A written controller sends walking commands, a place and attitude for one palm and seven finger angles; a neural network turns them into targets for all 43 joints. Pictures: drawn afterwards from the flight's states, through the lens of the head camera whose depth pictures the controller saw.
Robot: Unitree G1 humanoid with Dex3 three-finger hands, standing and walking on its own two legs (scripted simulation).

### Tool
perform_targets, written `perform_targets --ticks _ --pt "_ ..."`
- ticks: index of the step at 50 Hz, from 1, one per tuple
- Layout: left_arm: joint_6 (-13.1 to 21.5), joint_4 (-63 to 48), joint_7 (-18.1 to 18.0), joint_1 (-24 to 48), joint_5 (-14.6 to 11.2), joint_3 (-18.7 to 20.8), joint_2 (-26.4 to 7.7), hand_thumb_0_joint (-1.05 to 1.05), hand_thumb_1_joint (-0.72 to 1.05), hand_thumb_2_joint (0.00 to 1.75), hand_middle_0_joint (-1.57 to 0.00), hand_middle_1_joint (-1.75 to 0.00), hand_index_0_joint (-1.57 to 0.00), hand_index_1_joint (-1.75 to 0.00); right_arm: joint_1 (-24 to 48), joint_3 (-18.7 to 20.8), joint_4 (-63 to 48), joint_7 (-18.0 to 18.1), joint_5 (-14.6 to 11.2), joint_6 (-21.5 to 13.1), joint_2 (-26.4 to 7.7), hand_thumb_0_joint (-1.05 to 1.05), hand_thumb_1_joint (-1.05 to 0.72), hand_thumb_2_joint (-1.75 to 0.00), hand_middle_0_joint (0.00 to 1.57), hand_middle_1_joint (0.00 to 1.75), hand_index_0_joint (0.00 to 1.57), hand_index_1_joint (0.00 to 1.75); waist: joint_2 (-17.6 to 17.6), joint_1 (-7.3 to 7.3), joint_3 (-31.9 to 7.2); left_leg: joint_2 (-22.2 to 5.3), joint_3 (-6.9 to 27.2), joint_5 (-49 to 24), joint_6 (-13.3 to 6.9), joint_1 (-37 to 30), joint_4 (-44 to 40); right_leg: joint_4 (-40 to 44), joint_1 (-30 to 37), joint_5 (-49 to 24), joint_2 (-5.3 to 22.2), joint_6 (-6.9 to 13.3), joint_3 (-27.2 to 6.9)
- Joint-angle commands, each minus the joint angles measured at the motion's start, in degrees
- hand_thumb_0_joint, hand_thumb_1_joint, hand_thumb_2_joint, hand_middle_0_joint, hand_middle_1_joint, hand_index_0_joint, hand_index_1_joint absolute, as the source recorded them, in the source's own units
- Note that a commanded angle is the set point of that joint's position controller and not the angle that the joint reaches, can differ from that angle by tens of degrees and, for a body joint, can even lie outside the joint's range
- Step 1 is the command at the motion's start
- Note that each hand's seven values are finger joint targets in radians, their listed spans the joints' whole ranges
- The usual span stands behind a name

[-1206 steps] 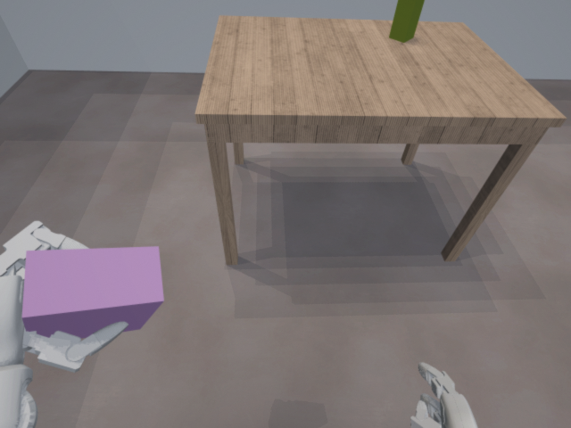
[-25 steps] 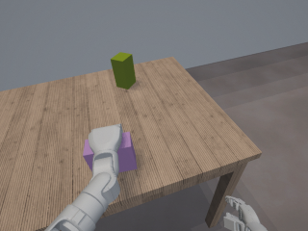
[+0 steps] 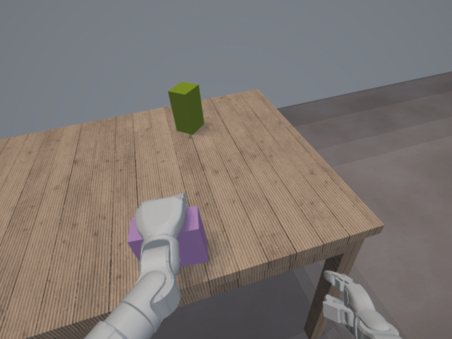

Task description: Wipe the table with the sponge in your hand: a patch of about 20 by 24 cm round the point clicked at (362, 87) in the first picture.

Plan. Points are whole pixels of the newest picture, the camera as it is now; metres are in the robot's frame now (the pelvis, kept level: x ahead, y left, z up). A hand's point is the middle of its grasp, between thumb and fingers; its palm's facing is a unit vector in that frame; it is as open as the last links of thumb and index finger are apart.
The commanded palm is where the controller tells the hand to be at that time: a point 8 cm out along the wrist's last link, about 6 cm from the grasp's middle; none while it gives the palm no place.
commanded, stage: slide back across to the middle lane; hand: left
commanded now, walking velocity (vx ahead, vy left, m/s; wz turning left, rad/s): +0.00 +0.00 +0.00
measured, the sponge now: (173, 245) +0.30 +0.16 +0.01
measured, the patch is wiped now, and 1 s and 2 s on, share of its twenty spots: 1.00 1.00 1.00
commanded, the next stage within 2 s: wipe forward along the middle lane in 0.58 s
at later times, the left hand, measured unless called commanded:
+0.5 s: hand (145, 240) +0.27 +0.20 +0.06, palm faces +0.02 -0.13 -0.99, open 10.1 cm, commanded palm +0.23 +0.20 +0.10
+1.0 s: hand (122, 238) +0.28 +0.25 +0.05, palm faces -0.04 -0.08 -1.00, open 10.1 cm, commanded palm +0.26 +0.24 +0.09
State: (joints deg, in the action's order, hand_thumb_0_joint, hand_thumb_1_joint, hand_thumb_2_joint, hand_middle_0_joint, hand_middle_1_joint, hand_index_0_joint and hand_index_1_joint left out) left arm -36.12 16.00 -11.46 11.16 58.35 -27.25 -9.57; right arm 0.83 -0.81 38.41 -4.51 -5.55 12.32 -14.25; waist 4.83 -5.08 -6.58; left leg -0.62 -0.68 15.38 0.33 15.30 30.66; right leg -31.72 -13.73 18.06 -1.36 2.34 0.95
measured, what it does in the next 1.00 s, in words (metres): stands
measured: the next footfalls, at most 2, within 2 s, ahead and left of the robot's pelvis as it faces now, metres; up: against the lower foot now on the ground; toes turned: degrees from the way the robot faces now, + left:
none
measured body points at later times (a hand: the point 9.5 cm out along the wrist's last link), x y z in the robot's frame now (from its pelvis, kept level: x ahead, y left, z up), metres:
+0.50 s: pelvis +0.00 -0.01 +0.00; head -0.04 -0.05 +0.45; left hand +0.27 +0.20 +0.11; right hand +0.23 -0.22 -0.07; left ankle +0.01 +0.13 -0.73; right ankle -0.01 -0.09 -0.73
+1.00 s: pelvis -0.01 +0.00 +0.00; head -0.03 -0.04 +0.45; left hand +0.27 +0.25 +0.10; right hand +0.22 -0.22 -0.09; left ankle +0.01 +0.13 -0.73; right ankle -0.01 -0.09 -0.73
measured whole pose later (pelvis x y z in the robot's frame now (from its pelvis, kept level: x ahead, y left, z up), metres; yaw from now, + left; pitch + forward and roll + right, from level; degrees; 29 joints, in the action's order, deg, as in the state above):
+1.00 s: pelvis -0.01 +0.00 +0.00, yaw +0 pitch +0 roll +0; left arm -25.8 15.4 -6.1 7.5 56.7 -12.1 -18.8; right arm -2.4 -1.5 40.3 2.3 -4.5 5.4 -14.7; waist 4.7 -4.8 -4.3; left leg -1.1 -0.4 13.3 0.4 14.7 28.1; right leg -28.5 -12.8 15.6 -2.0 2.5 1.0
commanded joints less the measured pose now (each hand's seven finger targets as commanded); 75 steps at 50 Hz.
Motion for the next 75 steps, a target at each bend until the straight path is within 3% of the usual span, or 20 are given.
perform_targets --ticks 1,4,6,9,12,14,16,19,33,37,39,40,43,44,45,54,56,66,69,75 --pt "0.8 -9.1 0.7 6.1 -3.5 4.8 -1.7 0.0 0.1 1.3 -1.2 -1.6 -1.2 -1.6 13.8 2.2 -10.9 0.6 0.0 -3.5 -4.8 0.0 -0.9 -0.9 0.2 0.3 0.2 0.3 -10.3 -0.56 -8.5 2.1 -0.3 -12.4 -2.9 -4.5 -2.1 5.0 3.0 -18.1 -0.5 1.5 -1.6" --pt "0.6 -10.9 1.1 4.7 -2.2 7.9 -5.7 0.0 0.1 1.3 -1.2 -1.6 -1.2 -1.6 14.1 2.0 -10.7 0.6 0.1 -3.5 -5.2 0.0 -0.9 -0.9 0.2 0.3 0.2 0.3 -9.4 -0.72 -6.4 2.2 0.3 -13.2 -2.8 -4.4 -2.4 5.5 2.9 -19.2 -0.8 1.9 -3.3" --pt "0.3 -11.7 1.6 5.1 -1.7 5.8 -4.5 0.0 0.1 1.3 -1.2 -1.6 -1.2 -1.6 14.1 1.7 -11.0 0.8 -0.1 -3.8 -4.9 0.0 -0.9 -0.9 0.2 0.3 0.2 0.3 -9.2 -0.25 -5.3 2.2 0.0 -12.8 -2.9 -4.6 -2.6 5.7 2.4 -18.1 -0.7 1.6 -2.7" --pt "0.6 -13.9 1.8 4.8 -1.6 11.2 -10.1 0.0 0.1 1.3 -1.2 -1.6 -1.2 -1.6 14.3 1.7 -10.8 1.5 0.2 -4.4 -5.2 0.0 -0.9 -0.9 0.2 0.3 0.2 0.3 -7.8 -1.14 -5.4 2.4 0.2 -11.8 -2.9 -5.2 -3.3 6.9 2.9 -15.8 -0.9 1.7 -4.2" --pt "0.9 -13.8 2.1 4.0 -1.6 10.7 -9.5 0.0 0.1 1.3 -1.2 -1.6 -1.2 -1.6 14.1 1.4 -10.6 2.2 0.2 -5.2 -5.1 0.0 -0.9 -0.9 0.2 0.3 0.2 0.3 -9.1 -0.72 -4.3 2.4 -0.1 -11.6 -3.0 -5.4 -3.5 7.3 2.6 -15.1 -0.7 1.4 -4.1" --pt "1.5 -15.0 2.1 2.1 -1.5 14.2 -12.9 0.0 0.1 1.3 -1.2 -1.6 -1.2 -1.6 14.0 1.6 -10.6 2.4 0.4 -5.6 -5.4 0.0 -0.9 -0.9 0.2 0.3 0.2 0.3 -7.8 -1.45 -5.2 2.6 0.3 -12.1 -2.9 -6.0 -3.7 7.8 3.4 -15.4 -1.0 1.7 -5.3" --pt "1.9 -15.0 2.5 1.1 -1.4 12.2 -10.8 0.0 0.1 1.3 -1.2 -1.6 -1.2 -1.6 13.7 1.5 -10.8 2.6 0.3 -6.0 -5.1 0.0 -0.9 -0.9 0.2 0.3 0.2 0.3 -7.9 -1.09 -4.4 2.5 -0.2 -12.1 -3.0 -6.0 -3.7 7.7 3.1 -15.4 -0.7 1.4 -4.4" --pt "2.4 -15.3 2.7 0.3 -1.2 16.5 -15.4 0.0 0.1 1.3 -1.2 -1.6 -1.2 -1.6 13.5 1.5 -10.4 3.1 0.6 -6.6 -5.6 0.0 -0.9 -0.9 0.2 0.3 0.2 0.3 -7.4 -1.53 -4.4 2.7 0.1 -11.8 -2.9 -6.1 -3.9 8.5 3.6 -15.2 -0.9 1.6 -6.0" --pt "7.7 -19.0 4.4 -6.7 -2.5 18.4 -16.1 0.0 0.1 1.3 -1.2 -1.6 -1.2 -1.6 11.5 1.9 -10.4 4.6 1.2 -9.2 -5.9 0.0 -0.9 -0.9 0.2 0.3 0.2 0.3 -7.3 -1.18 -3.0 2.7 0.3 -11.8 -3.3 -6.8 -4.2 9.6 3.1 -15.9 -0.4 1.1 -5.6" --pt "8.4 -16.2 3.9 -1.8 -1.9 19.1 -16.6 0.0 0.1 1.3 -1.2 -1.6 -1.2 -1.6 10.6 1.9 -9.1 5.6 1.3 -9.6 -6.3 0.0 -0.9 -0.9 0.2 0.3 0.2 0.3 -8.4 -0.23 -1.7 2.5 0.3 -10.2 -3.3 -6.5 -4.5 10.2 1.2 -13.5 -0.6 1.0 -5.3" --pt "8.5 -13.9 3.7 -0.3 -1.5 21.9 -19.9 0.0 0.1 1.3 -1.2 -1.6 -1.2 -1.6 10.3 1.9 -8.3 6.2 1.5 -9.7 -6.7 0.0 -0.9 -0.9 0.2 0.3 0.2 0.3 -7.6 -0.52 -1.2 2.6 0.5 -9.1 -3.1 -6.5 -4.8 10.9 0.8 -11.9 -0.7 1.3 -6.4" --pt "8.7 -13.3 3.8 2.3 -1.3 19.4 -17.4 0.0 0.1 1.3 -1.2 -1.6 -1.2 -1.6 10.0 1.8 -8.4 6.4 1.3 -9.8 -6.4 0.0 -0.9 -0.9 0.2 0.3 0.2 0.3 -7.8 0.2 -2.0 2.6 0.0 -8.8 -3.2 -6.1 -4.7 10.4 0.7 -11.8 -0.4 1.0 -5.1" --pt "9.2 -8.3 4.0 5.1 -1.5 19.7 -17.6 0.0 0.1 1.3 -1.2 -1.6 -1.2 -1.6 9.0 1.7 -7.4 7.1 1.2 -9.9 -6.7 0.0 -0.9 -0.9 0.2 0.3 0.2 0.3 -8.7 0.56 -1.7 2.5 0.2 -7.2 -3.0 -5.0 -4.8 10.5 -0.5 -9.8 -0.5 0.9 -4.6" --pt "9.6 -7.8 3.9 4.9 -1.5 22.1 -19.9 0.0 0.1 1.3 -1.2 -1.6 -1.2 -1.6 8.8 1.9 -7.4 7.3 1.3 -9.9 -7.0 0.0 -0.9 -0.9 0.2 0.3 0.2 0.3 -8.3 0.01 -2.5 2.6 0.6 -7.0 -3.0 -5.2 -5.1 10.7 -0.2 -9.0 -0.7 1.2 -5.3" --pt "9.8 -6.9 4.2 6.2 -1.8 19.6 -17.3 0.0 0.1 1.3 -1.2 -1.6 -1.2 -1.6 8.6 1.7 -7.8 7.5 1.1 -9.9 -6.8 0.0 -0.9 -0.9 0.2 0.3 0.2 0.3 -8.7 0.6 -2.9 2.5 0.2 -6.7 -3.1 -4.5 -4.9 10.2 -0.1 -8.9 -0.4 0.8 -3.9" --pt "12.8 1.9 4.5 12.5 -1.0 19.9 -17.5 0.0 0.1 1.3 -1.2 -1.6 -1.2 -1.6 4.9 2.2 -7.3 7.7 1.0 -9.7 -7.6 0.0 -0.9 -0.9 0.2 0.3 0.2 0.3 -9.1 1.51 -4.0 2.4 0.9 -5.8 -2.9 -1.9 -3.9 8.9 -2.6 -9.1 -0.6 1.1 -3.0" --pt "13.3 3.5 4.3 14.1 -1.1 17.4 -14.7 0.0 0.1 1.3 -1.2 -1.6 -1.2 -1.6 4.0 2.3 -7.4 7.7 0.8 -9.6 -7.3 0.0 -0.9 -0.9 0.2 0.3 0.2 0.3 -9.5 2.2 -4.3 2.4 0.5 -5.7 -3.1 -1.5 -3.2 8.4 -3.3 -9.2 -0.4 0.8 -2.1" --pt "14.3 11.3 2.6 23.1 -1.2 18.8 -17.2 0.0 0.1 1.3 -1.2 -1.6 -1.2 -1.6 1.1 2.6 -6.1 8.3 0.4 -9.0 -7.8 0.0 -0.9 -0.9 0.2 0.3 0.2 0.3 -9.3 3.09 -5.8 2.2 0.7 -3.7 -2.9 0.5 -2.9 7.8 -4.9 -6.6 -0.3 0.7 -1.2" --pt "14.5 13.0 2.3 23.9 -1.1 21.8 -20.7 0.0 0.1 1.3 -1.2 -1.6 -1.2 -1.6 0.7 2.7 -5.9 8.4 0.5 -8.6 -8.2 0.0 -0.9 -0.9 0.2 0.3 0.2 0.3 -8.5 2.68 -6.3 2.2 0.9 -4.1 -2.8 1.1 -3.0 7.9 -4.2 -7.5 -0.4 0.8 -1.7" --pt "15.4 17.3 2.2 28.8 -0.4 20.3 -20.0 0.0 0.1 1.3 -1.2 -1.6 -1.2 -1.6 -1.2 2.8 -5.6 8.4 0.4 -8.2 -8.2 0.0 -0.9 -0.9 0.2 0.3 0.2 0.3 -8.1 3.88 -6.0 2.1 0.9 -3.7 -2.9 1.5 -2.7 7.5 -5.8 -6.4 -0.4 0.7 -0.7"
